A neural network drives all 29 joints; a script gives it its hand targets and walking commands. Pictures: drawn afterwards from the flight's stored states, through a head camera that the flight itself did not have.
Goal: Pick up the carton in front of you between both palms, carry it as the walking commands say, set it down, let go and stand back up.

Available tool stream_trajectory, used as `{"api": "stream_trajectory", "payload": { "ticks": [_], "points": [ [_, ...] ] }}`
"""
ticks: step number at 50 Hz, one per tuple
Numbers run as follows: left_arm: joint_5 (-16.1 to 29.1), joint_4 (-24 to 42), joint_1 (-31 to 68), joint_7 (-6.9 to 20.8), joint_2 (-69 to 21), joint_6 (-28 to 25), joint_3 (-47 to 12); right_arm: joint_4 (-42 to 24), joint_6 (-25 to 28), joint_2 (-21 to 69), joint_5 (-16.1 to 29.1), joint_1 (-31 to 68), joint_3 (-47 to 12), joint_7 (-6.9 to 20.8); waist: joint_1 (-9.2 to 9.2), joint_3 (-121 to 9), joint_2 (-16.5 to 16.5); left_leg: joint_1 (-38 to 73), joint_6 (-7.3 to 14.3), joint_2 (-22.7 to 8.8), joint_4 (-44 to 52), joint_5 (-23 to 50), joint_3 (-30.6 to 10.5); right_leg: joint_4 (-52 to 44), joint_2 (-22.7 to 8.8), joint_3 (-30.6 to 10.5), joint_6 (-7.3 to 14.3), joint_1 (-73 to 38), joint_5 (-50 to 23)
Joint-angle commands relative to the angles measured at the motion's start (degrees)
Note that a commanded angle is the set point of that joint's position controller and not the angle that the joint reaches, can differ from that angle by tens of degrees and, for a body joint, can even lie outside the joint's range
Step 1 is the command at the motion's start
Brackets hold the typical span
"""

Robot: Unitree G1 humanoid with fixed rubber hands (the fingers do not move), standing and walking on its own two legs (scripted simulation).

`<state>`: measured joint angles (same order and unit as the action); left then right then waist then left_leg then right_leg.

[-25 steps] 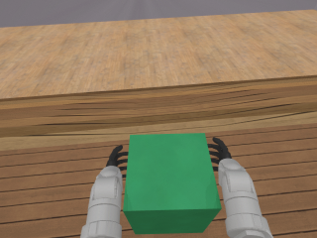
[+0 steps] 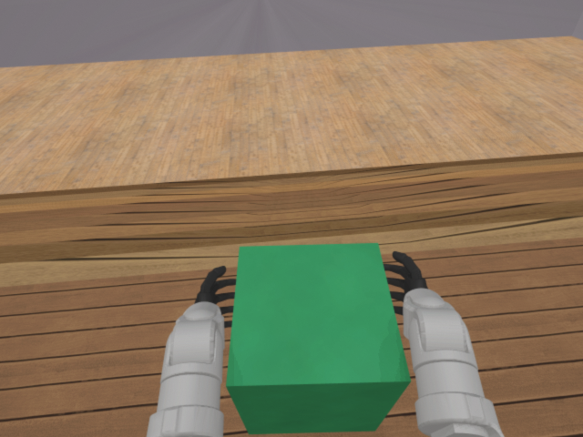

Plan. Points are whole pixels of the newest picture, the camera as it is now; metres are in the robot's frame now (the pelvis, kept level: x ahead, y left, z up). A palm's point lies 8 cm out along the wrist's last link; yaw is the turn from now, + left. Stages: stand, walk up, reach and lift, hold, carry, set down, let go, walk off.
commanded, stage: hold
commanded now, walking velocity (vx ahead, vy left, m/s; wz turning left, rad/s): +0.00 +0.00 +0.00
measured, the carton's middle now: (310, 343) +0.28 +0.00 -0.04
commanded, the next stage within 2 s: carry in 0.50 s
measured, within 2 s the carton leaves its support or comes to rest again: neither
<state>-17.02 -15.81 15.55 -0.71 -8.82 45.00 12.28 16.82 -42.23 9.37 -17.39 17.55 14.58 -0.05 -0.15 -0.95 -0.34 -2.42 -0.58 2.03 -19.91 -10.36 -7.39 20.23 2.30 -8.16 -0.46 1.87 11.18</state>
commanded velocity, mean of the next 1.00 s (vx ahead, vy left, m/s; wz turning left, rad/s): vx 0.27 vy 0.00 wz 0.00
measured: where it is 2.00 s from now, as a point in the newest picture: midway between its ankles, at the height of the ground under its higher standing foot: (318, 333)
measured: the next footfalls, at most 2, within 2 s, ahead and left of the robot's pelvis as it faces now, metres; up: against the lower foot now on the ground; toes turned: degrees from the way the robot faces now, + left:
left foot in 0.92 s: +0.18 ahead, +0.09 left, +0.00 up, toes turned +8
right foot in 1.28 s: +0.46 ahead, -0.14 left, +0.00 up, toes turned -13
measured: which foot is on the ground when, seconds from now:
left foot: down 0.00-0.68, up 0.70-0.90, down 0.92-1.00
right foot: down 0.00-0.94, up 0.96-1.00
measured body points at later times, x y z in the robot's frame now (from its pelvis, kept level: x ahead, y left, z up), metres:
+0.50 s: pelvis +0.00 +0.00 +0.00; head -0.06 +0.01 +0.45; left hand +0.30 +0.15 +0.04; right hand +0.31 -0.15 +0.05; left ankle +0.02 +0.13 -0.75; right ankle +0.01 -0.13 -0.75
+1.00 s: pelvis +0.14 +0.00 -0.01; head +0.13 -0.01 +0.44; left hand +0.42 +0.15 +0.07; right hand +0.43 -0.15 +0.07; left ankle +0.14 +0.09 -0.75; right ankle +0.03 -0.11 -0.71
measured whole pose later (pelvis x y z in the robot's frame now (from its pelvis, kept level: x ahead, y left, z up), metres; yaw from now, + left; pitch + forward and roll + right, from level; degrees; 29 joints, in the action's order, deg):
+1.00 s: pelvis +0.14 +0.00 -0.01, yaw -2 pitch +5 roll +1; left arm -6.3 17.0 7.7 -5.9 -7.5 67.4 7.8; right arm -13.3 -64.3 8.0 -7.5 11.1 4.7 -5.2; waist 1.0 -9.0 -1.1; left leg -17.5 2.9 -0.5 -26.6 -13.6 11.6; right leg 47.2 -3.3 2.9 0.4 17.8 27.3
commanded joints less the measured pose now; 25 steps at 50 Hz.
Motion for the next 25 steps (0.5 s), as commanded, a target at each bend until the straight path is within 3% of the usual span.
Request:
{"api": "stream_trajectory", "payload": {
  "ticks": [1,11,24,25],
  "points": [
    [16.8,4.6,34.1,15.4,-52.7,-3.8,-29.5,2.5,0.4,55.1,15.0,25.5,-29.2,15.4,0.01,-10.0,0.1,2.2,0.1,3.1,2.6,4.4,3.8,-3.3,2.7,3.9,-0.7,1.2,-5.9],
    [16.5,1.7,36.8,15.7,-53.9,-4.3,-28.7,5.3,1.0,55.3,14.3,27.9,-27.8,16.0,-0.26,-11.0,0.3,2.0,0.0,2.8,2.4,2.8,3.9,-3.0,2.7,4.2,-0.3,2.0,-3.8],
    [16.6,2.7,34.7,15.3,-54.0,-3.9,-28.6,4.0,0.8,54.7,14.4,26.3,-28.1,16.0,-0.13,-11.8,0.6,3.4,-0.3,2.7,2.5,7.1,3.6,-3.0,2.9,4.1,-0.3,0.9,-7.7],
    [16.8,3.6,34.4,15.0,-53.7,-4.0,-29.1,3.0,0.7,54.5,14.9,26.2,-28.9,15.8,0.19,-9.4,3.5,-5.4,0.6,-6.7,-1.4,-2.2,2.1,2.3,-6.4,2.1,0.0,8.4,1.5]
  ]
}}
